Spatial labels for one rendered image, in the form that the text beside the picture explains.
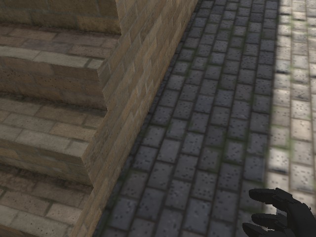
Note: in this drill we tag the stairs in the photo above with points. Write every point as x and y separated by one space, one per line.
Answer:
77 80

